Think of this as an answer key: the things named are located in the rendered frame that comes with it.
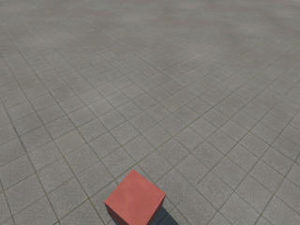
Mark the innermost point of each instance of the carton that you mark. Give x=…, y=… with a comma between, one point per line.
x=136, y=201

